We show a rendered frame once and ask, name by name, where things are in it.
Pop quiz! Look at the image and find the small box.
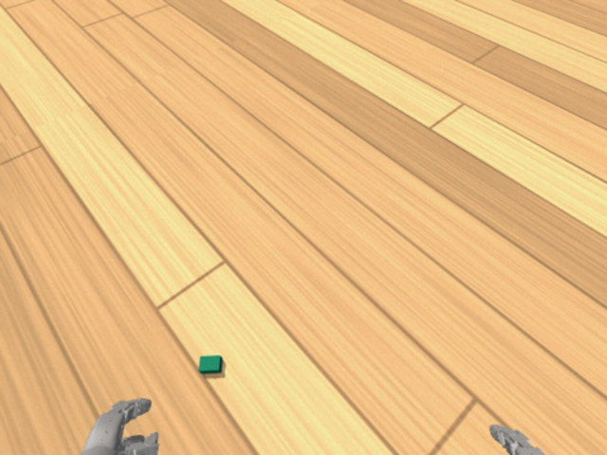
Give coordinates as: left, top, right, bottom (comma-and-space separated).
198, 355, 223, 374

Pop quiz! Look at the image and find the right robot hand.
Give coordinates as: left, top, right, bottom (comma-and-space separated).
489, 425, 544, 455

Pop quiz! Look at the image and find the left robot hand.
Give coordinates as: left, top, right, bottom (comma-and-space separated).
83, 399, 159, 455

